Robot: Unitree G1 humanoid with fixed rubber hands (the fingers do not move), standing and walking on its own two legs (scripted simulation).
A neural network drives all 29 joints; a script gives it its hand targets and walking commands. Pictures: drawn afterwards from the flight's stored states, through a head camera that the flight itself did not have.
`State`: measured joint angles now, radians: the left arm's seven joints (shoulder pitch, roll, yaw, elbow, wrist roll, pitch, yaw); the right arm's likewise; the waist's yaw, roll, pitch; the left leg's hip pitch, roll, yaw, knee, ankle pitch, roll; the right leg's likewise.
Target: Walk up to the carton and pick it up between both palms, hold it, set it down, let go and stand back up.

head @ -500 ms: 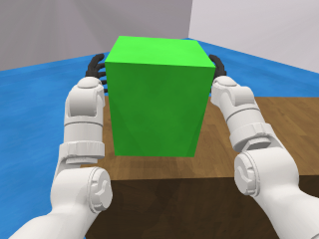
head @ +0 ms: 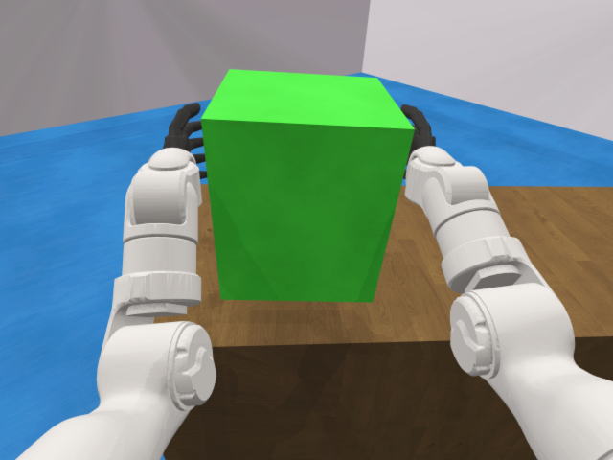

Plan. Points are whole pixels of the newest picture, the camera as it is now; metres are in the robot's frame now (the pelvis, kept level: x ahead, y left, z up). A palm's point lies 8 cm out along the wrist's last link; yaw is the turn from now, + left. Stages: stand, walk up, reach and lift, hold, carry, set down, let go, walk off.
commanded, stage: hold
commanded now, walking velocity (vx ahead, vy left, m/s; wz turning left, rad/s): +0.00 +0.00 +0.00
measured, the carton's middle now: (301, 185) +0.41 +0.01 +0.23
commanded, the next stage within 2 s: set down in 0.28 s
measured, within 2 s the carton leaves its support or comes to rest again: neither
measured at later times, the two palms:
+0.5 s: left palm (177, 154) +0.37 +0.16 +0.29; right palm (419, 152) +0.38 -0.14 +0.29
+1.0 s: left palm (192, 176) +0.42 +0.16 +0.24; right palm (403, 194) +0.41 -0.14 +0.21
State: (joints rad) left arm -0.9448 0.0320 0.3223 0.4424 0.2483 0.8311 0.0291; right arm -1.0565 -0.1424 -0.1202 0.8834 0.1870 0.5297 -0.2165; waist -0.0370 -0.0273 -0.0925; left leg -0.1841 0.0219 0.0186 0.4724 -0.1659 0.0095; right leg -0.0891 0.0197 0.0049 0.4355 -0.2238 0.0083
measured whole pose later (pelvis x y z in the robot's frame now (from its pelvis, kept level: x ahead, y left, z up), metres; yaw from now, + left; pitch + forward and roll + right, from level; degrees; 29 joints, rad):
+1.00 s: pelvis +0.01 +0.00 +0.00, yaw +0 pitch -6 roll -1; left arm -0.92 0.03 0.35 0.48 0.33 0.60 -0.05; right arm -0.89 -0.05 -0.14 0.83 0.19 0.20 -0.26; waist -0.05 -0.07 0.00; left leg -0.18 0.02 0.02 0.46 -0.17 0.01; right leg -0.08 0.02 0.00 0.42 -0.23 0.01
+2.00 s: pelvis +0.03 +0.00 +0.00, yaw +0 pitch -5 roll -1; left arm -0.88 0.03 0.35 0.65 0.33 0.39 -0.06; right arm -0.80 -0.02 -0.19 0.83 0.11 0.09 -0.26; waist -0.06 -0.09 0.05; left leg -0.18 0.01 0.02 0.45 -0.19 0.01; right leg -0.08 0.01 0.00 0.41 -0.24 0.01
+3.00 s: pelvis +0.05 +0.01 +0.00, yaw +1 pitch -3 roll -1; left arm -0.88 0.07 0.35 0.92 0.33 0.20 -0.10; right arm -0.72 0.09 -0.38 0.83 -0.09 0.03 -0.24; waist -0.07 -0.09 0.05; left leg -0.18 -0.01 0.02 0.44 -0.21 0.02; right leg -0.08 -0.01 0.00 0.40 -0.27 0.02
